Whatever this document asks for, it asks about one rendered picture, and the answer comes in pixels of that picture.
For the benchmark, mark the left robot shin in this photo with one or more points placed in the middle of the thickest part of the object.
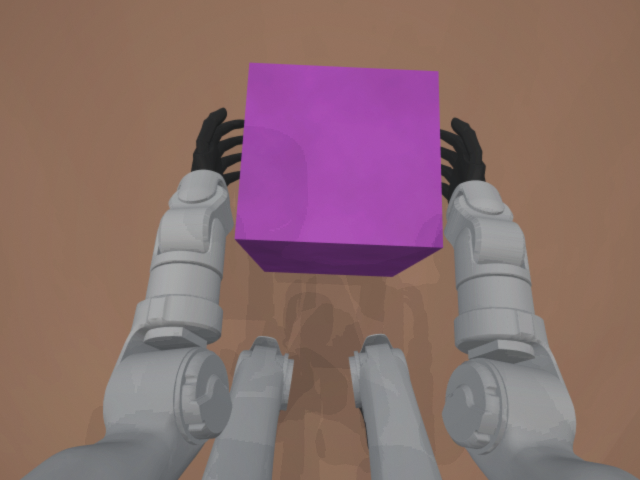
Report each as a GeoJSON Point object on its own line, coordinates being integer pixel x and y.
{"type": "Point", "coordinates": [259, 341]}

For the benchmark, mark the right robot thigh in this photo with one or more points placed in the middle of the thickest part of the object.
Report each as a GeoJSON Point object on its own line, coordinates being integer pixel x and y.
{"type": "Point", "coordinates": [399, 447]}

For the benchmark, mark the left robot forearm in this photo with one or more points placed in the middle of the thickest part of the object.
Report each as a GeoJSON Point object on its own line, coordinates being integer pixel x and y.
{"type": "Point", "coordinates": [181, 308]}

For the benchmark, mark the right robot forearm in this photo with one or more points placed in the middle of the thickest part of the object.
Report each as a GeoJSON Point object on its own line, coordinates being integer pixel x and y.
{"type": "Point", "coordinates": [496, 318]}

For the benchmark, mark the left robot hand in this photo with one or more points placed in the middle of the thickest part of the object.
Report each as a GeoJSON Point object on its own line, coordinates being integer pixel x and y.
{"type": "Point", "coordinates": [209, 148]}

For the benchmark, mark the robot right upper arm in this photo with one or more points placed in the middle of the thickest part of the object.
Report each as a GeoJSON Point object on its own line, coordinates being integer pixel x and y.
{"type": "Point", "coordinates": [517, 423]}

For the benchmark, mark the carton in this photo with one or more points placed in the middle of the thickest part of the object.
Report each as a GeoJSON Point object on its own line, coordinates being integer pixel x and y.
{"type": "Point", "coordinates": [340, 169]}

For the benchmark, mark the right robot hand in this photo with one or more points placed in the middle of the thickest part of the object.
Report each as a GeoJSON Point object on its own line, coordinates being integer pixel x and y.
{"type": "Point", "coordinates": [466, 161]}

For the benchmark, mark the robot left upper arm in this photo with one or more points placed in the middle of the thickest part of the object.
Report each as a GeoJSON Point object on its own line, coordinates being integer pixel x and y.
{"type": "Point", "coordinates": [160, 408]}

